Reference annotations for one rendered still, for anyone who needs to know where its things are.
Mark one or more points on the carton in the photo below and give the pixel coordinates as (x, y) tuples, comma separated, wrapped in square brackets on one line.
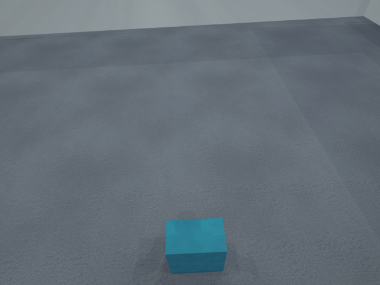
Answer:
[(195, 245)]

